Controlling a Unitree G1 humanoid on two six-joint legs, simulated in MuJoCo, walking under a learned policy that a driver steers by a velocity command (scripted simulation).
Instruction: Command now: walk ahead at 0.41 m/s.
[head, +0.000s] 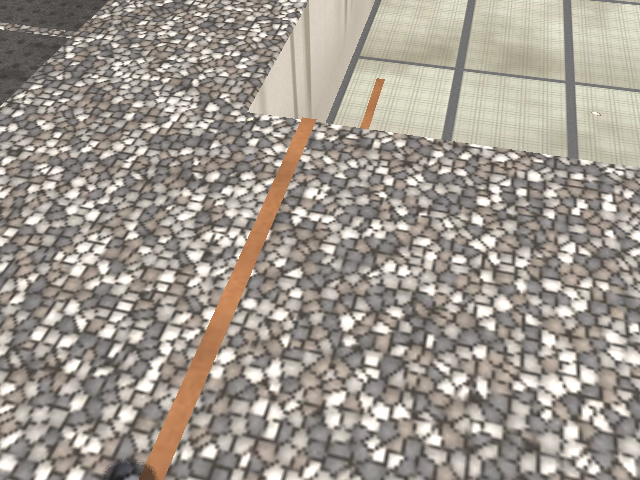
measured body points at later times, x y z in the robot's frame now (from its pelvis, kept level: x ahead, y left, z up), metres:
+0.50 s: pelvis +0.23 +0.06 +0.01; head +0.26 +0.07 +0.45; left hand +0.28 +0.34 -0.13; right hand +0.37 -0.21 -0.09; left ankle +0.30 +0.15 -0.73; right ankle +0.13 -0.09 -0.64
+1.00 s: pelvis +0.48 -0.02 -0.01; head +0.53 -0.04 +0.44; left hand +0.73 +0.18 -0.10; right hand +0.45 -0.31 -0.14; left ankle +0.34 +0.16 -0.64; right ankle +0.56 -0.12 -0.73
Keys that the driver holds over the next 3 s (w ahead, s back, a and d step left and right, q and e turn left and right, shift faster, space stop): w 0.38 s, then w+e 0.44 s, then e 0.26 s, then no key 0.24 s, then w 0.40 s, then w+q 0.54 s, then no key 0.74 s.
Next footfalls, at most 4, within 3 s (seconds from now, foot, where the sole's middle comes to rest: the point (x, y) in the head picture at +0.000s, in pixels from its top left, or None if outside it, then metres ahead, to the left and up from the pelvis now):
0.36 left None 0.34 0.15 -0.76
0.94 right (404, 445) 0.60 -0.13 -0.77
1.42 left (315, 392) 0.72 0.06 -0.76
1.80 right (455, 382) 0.74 -0.26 -0.76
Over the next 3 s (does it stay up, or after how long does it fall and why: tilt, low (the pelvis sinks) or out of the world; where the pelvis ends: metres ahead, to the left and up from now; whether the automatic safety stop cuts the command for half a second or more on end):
stays up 1.07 -0.25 0.01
